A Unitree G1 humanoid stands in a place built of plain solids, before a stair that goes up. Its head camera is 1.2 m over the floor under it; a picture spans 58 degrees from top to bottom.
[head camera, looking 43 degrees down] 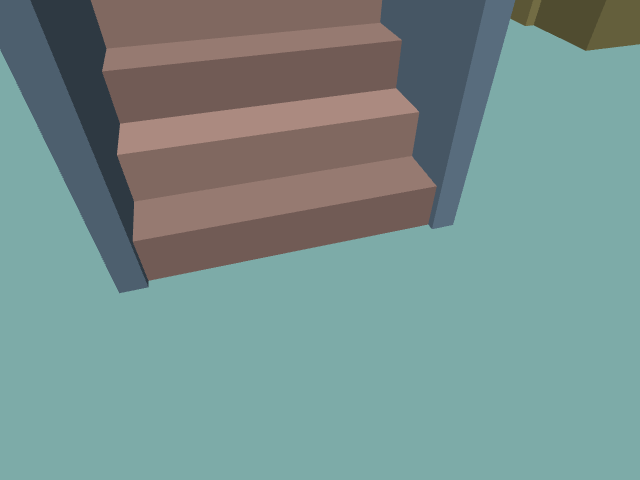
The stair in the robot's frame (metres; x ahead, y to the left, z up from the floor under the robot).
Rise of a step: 0.20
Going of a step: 0.23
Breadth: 1.14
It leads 16 degrees to the left of straight ahead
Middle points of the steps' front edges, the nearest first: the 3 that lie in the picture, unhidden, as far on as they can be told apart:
1.22 0.09 0.20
1.44 0.15 0.40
1.66 0.22 0.60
